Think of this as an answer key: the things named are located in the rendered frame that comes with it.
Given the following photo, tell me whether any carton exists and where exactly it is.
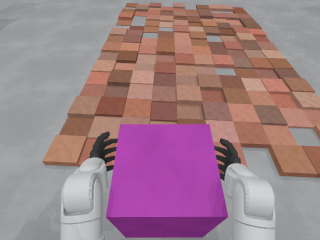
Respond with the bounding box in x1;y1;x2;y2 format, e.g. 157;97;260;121
106;124;228;238

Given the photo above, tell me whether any robot left forearm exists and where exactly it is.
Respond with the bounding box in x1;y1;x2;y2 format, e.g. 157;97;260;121
60;157;108;240

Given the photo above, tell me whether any robot right hand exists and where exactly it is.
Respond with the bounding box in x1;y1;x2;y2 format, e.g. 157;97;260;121
214;138;241;181

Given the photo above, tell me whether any robot left hand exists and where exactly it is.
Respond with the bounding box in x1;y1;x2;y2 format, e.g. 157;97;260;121
89;131;118;172

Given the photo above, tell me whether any robot right forearm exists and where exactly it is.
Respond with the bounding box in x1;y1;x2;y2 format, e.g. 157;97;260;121
224;163;276;240

